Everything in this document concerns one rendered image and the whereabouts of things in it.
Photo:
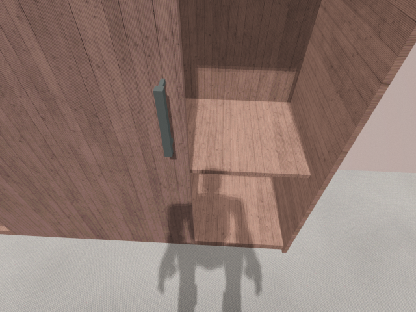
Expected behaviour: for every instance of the handle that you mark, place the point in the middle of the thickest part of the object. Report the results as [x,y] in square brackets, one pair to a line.
[162,113]

